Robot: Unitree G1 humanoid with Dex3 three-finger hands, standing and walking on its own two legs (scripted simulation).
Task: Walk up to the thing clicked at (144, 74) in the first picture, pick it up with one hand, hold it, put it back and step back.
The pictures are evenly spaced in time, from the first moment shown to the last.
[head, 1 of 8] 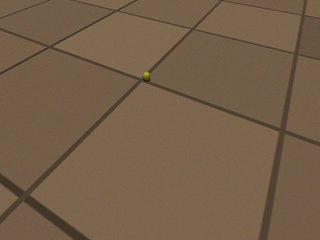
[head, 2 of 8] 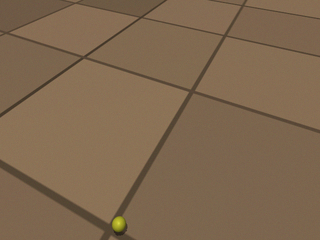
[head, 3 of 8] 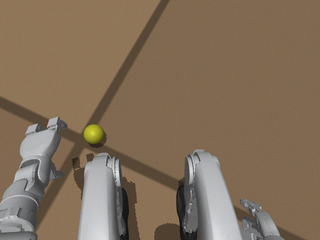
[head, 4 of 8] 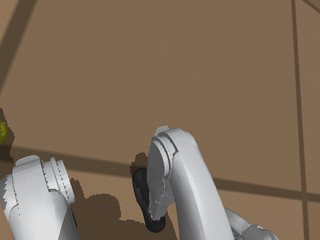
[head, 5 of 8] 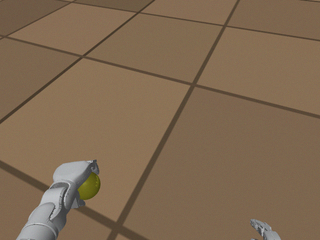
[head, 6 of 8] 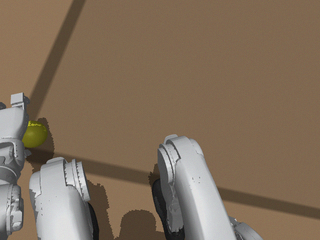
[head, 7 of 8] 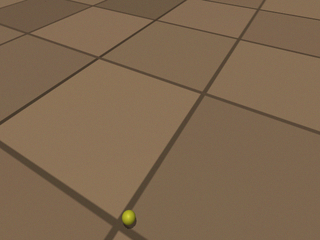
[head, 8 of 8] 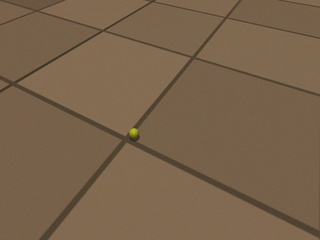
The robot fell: no
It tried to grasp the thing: yes
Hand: left
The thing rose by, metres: 0.67
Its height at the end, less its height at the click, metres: +0.00
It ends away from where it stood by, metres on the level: 0.02
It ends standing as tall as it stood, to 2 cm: yes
